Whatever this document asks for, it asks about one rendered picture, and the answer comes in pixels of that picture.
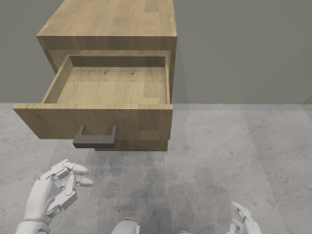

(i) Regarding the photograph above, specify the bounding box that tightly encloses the robot left shin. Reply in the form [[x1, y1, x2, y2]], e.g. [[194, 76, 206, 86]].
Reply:
[[124, 217, 134, 221]]

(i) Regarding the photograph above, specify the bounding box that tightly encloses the robot left forearm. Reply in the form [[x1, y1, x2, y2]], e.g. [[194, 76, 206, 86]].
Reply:
[[15, 219, 51, 234]]

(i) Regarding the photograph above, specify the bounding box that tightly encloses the cabinet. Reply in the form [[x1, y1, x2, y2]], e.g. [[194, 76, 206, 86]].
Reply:
[[36, 0, 177, 152]]

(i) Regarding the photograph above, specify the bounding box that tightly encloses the robot left thigh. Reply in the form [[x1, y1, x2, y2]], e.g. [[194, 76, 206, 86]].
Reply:
[[111, 220, 140, 234]]

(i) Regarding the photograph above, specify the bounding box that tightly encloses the right robot hand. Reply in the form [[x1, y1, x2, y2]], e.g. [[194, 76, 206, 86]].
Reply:
[[226, 201, 262, 234]]

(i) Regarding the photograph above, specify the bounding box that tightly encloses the handle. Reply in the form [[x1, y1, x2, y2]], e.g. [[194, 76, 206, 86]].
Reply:
[[72, 125, 117, 149]]

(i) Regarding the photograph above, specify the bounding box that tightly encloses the drawer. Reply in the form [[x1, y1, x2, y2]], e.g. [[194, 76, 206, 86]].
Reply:
[[13, 55, 174, 140]]

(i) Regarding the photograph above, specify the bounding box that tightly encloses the left robot hand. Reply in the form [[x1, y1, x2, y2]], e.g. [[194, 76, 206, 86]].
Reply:
[[24, 159, 95, 225]]

